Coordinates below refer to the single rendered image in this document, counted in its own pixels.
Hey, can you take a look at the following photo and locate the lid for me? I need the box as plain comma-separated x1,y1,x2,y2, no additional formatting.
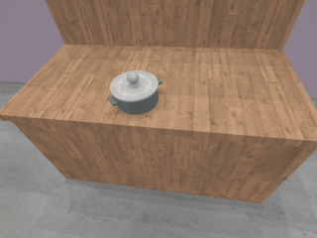
110,70,159,102

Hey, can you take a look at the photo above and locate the table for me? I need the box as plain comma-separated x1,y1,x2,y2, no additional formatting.
0,0,317,203

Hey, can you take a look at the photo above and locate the pot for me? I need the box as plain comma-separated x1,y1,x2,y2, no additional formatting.
107,78,162,115

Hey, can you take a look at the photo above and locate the knob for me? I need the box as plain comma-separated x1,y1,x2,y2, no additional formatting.
126,71,140,84

